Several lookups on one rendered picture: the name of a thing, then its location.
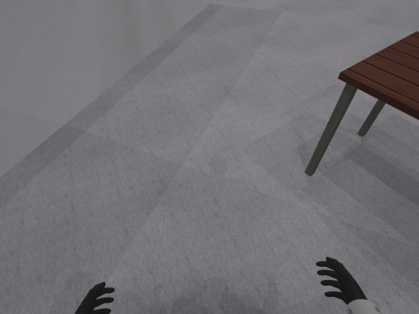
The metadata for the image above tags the table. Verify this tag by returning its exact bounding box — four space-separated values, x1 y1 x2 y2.
305 31 419 177

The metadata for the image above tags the robot right hand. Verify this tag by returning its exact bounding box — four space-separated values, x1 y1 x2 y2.
316 257 367 305

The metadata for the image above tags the right robot forearm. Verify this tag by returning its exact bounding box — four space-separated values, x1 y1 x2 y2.
347 299 382 314

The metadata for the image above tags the robot left hand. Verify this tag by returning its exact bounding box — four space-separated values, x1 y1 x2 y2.
75 282 115 314

